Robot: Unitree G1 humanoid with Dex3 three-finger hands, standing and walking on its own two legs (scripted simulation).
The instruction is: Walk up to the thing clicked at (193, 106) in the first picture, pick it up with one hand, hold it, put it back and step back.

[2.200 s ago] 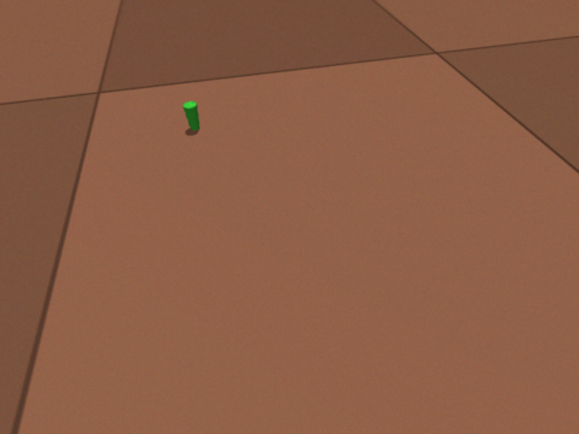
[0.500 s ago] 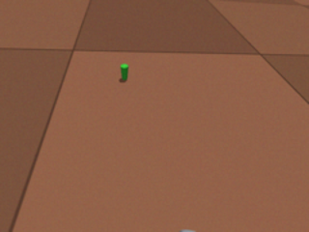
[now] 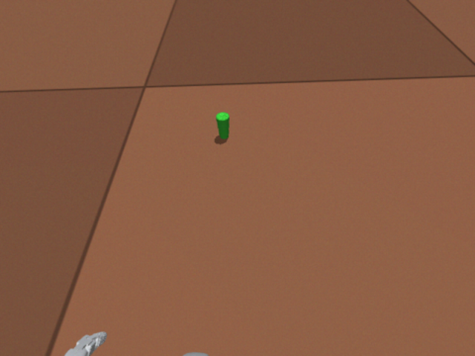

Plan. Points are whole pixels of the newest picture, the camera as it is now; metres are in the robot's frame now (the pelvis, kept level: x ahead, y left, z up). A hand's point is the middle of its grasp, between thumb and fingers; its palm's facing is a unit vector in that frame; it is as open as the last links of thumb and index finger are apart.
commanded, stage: walk up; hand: left
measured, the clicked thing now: (223, 126) +1.47 +0.17 -0.69
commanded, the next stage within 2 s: none
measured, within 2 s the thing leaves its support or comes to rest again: neither
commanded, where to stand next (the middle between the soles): +1.14 -0.06 m, yaw +0 degrees
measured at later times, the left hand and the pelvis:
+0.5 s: hand (120, 268) +0.32 +0.30 -0.15, palm faces -0.06 -0.95 -0.31, open 7.4 cm; pelvis +0.27 +0.03 +0.00, yaw -1 degrees
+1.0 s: hand (178, 171) +0.58 +0.20 -0.11, palm faces -0.05 -0.91 -0.40, open 7.4 cm; pelvis +0.50 -0.06 +0.00, yaw -3 degrees
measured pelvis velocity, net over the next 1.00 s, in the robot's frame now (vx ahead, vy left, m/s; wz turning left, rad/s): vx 0.50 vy -0.06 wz -0.05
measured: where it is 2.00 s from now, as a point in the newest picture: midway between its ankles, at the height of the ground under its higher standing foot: (264, 211)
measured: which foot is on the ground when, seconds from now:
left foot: up 0.00-0.24, down 0.26-0.78, up 0.80-1.00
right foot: down 0.00-0.30, up 0.32-0.72, down 0.74-1.00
